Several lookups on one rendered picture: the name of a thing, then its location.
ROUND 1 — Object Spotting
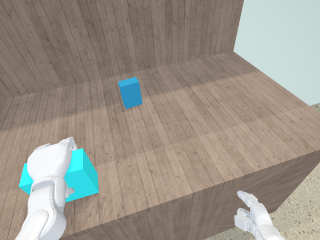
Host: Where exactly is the left robot forearm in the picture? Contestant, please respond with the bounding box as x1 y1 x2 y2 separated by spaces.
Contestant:
15 176 66 240

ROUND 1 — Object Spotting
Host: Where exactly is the table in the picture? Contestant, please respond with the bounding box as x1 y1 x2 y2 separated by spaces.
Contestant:
0 0 320 240

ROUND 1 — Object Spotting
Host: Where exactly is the robot right hand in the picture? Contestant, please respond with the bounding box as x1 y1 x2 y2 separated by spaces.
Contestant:
234 190 273 237

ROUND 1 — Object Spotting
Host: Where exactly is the right robot forearm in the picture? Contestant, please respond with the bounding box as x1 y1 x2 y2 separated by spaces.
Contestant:
255 224 285 240

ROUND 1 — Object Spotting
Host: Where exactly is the robot left hand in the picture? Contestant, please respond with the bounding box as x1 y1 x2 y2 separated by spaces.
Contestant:
27 136 78 198

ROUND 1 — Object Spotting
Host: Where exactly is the sponge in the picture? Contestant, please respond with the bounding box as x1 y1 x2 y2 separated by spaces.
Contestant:
19 148 99 203

